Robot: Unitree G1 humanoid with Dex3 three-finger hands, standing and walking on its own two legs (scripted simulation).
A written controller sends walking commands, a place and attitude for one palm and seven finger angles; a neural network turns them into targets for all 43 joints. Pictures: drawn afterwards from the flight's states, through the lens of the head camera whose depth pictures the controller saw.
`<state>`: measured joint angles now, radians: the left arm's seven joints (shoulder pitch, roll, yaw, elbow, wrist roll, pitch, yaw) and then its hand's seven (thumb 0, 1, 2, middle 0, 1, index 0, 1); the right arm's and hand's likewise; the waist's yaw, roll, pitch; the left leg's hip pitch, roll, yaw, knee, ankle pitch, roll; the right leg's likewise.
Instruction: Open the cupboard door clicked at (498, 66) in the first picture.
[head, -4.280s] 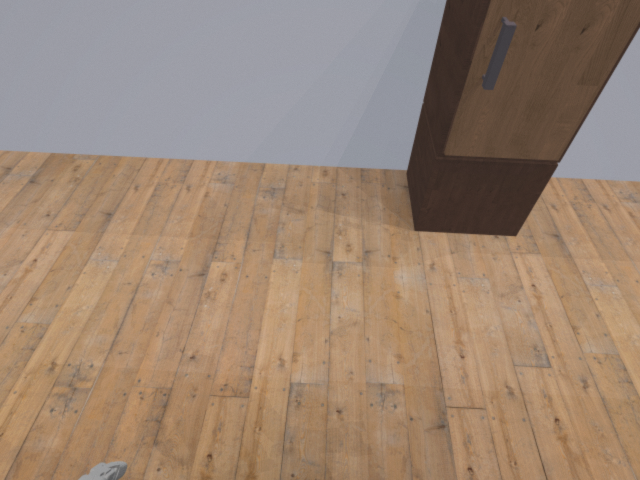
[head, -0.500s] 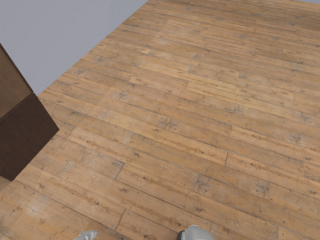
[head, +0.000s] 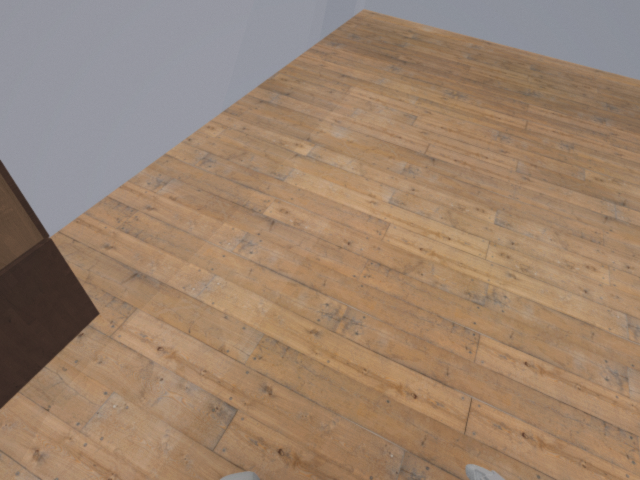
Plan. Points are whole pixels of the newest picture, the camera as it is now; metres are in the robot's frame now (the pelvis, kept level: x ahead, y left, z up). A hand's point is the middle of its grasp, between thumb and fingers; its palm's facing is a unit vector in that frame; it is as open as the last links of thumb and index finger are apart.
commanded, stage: walk to a spot facing it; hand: left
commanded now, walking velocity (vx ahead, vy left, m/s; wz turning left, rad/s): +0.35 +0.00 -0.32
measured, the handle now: out of the picture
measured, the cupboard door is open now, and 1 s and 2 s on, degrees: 0 0 0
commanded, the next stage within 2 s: turn to face it in 0.26 s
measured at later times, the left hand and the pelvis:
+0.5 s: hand (263, 355) +0.34 +0.12 -0.16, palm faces -0.21 -0.95 -0.21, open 7.4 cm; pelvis +0.20 -0.04 +0.00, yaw -10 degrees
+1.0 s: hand (218, 350) +0.34 +0.20 -0.17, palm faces +0.13 -0.97 -0.21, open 7.3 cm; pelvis +0.26 -0.01 +0.00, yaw +6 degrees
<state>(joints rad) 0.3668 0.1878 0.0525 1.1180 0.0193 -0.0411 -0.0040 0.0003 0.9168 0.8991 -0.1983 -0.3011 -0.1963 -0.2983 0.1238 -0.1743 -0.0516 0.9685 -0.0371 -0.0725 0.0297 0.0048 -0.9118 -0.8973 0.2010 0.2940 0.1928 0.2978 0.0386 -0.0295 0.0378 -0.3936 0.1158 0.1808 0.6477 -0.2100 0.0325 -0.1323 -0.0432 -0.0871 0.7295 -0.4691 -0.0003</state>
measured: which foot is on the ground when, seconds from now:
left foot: down 0.00-0.50, up 0.52-0.86, down 0.88-1.00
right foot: up 0.00-0.46, down 0.48-0.86, up 0.88-1.00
